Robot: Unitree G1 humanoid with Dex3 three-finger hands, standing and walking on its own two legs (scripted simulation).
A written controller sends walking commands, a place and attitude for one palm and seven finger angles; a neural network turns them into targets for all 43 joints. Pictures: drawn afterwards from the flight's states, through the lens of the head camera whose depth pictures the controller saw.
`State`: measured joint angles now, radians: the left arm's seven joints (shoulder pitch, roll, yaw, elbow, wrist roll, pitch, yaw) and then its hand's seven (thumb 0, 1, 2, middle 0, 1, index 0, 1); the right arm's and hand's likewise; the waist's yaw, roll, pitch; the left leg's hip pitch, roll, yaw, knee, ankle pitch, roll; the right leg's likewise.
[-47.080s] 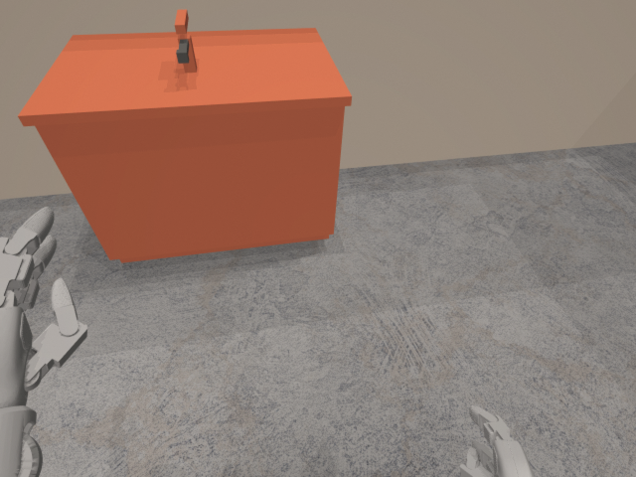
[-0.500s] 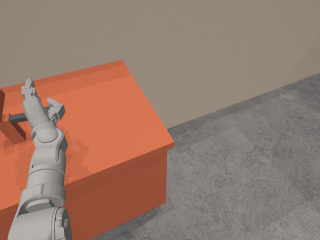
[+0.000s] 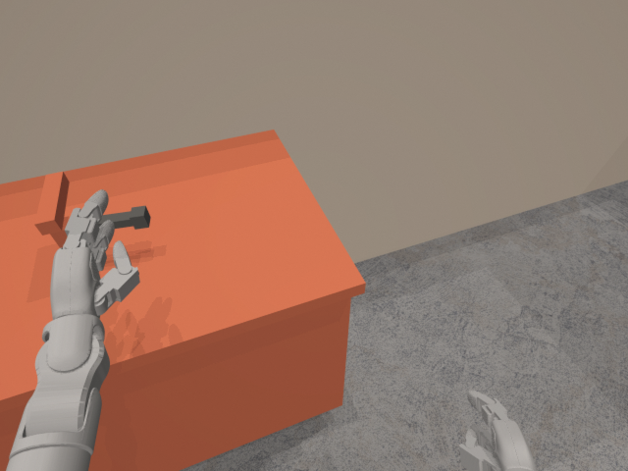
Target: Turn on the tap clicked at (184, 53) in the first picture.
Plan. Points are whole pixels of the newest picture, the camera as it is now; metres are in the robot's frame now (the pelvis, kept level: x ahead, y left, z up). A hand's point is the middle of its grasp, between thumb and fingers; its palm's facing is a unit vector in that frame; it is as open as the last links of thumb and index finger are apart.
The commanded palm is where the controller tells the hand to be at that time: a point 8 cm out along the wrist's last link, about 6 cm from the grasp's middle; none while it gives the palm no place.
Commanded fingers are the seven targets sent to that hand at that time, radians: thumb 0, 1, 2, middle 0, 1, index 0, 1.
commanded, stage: draw the hand back beside the body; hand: left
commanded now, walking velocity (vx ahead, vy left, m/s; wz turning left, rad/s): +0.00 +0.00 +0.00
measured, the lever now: (140, 217) +0.51 +0.35 +0.03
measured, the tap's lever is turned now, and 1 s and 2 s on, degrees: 81 81 81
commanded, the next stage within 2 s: step back with the hand held close in 0.80 s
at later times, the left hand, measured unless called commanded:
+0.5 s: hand (99, 327) +0.22 +0.24 +0.15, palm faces +0.38 -0.86 -0.33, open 7.4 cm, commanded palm +0.16 +0.28 +0.17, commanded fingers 0.00 0.90 0.90 -0.20 -0.30 -0.20 -0.30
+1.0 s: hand (79, 330) +0.20 +0.24 +0.16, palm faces +0.42 -0.83 -0.37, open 7.4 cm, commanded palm +0.16 +0.28 +0.17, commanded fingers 0.00 0.90 0.90 -0.20 -0.30 -0.20 -0.30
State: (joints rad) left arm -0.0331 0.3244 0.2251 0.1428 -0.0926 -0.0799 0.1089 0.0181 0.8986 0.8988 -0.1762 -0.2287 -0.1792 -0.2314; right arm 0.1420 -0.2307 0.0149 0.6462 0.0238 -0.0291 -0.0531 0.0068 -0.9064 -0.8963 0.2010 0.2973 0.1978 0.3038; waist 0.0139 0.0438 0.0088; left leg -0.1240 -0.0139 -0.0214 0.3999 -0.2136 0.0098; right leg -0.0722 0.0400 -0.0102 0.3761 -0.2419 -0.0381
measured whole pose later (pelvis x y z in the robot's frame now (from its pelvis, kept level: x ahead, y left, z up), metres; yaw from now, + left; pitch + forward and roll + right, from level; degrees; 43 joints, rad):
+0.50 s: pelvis +0.01 +0.00 +0.00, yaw +0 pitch -5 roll +0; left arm 0.41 0.32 0.25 -0.34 -0.09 -0.09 0.11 0.02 0.90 0.90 -0.20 -0.30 -0.20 -0.30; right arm 0.20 -0.23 0.00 0.65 0.00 -0.06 -0.05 0.01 -0.91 -0.90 0.20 0.30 0.20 0.30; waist 0.04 0.06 0.01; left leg -0.10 -0.01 -0.03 0.41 -0.23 0.01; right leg -0.04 0.04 -0.02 0.37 -0.26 -0.04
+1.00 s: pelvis +0.00 +0.00 +0.00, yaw +2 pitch -4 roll -1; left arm 0.41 0.35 0.29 -0.37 -0.08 -0.12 0.11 0.02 0.89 0.90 -0.21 -0.30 -0.21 -0.31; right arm 0.18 -0.22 0.00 0.64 0.00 -0.06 -0.07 0.01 -0.90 -0.90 0.20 0.30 0.20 0.30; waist 0.04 0.08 0.01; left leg -0.16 -0.01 -0.05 0.48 -0.26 0.01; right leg -0.08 0.05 -0.04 0.41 -0.27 -0.04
